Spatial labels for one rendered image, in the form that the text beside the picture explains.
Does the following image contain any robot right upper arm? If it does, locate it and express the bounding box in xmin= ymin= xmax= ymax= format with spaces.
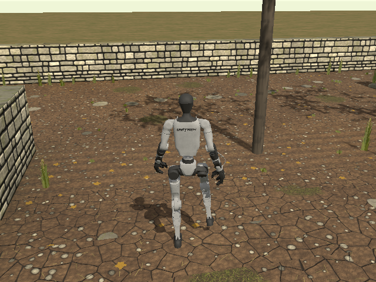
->
xmin=199 ymin=119 xmax=214 ymax=152

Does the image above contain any left robot forearm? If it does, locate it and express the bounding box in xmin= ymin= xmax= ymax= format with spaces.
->
xmin=155 ymin=142 xmax=165 ymax=164

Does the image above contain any robot left hand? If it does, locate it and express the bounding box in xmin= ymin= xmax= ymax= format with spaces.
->
xmin=154 ymin=162 xmax=167 ymax=174

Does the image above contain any robot right hand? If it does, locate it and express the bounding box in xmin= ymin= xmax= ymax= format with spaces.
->
xmin=211 ymin=170 xmax=225 ymax=185

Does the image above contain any robot left shin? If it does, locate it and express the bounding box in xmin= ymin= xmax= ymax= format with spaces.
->
xmin=172 ymin=200 xmax=181 ymax=240

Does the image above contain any robot left upper arm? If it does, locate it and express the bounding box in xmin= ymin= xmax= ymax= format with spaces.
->
xmin=160 ymin=119 xmax=174 ymax=150

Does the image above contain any right robot forearm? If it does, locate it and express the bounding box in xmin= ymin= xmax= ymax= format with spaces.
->
xmin=209 ymin=143 xmax=223 ymax=172

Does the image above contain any humanoid robot torso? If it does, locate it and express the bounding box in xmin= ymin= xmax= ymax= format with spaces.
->
xmin=173 ymin=116 xmax=201 ymax=176

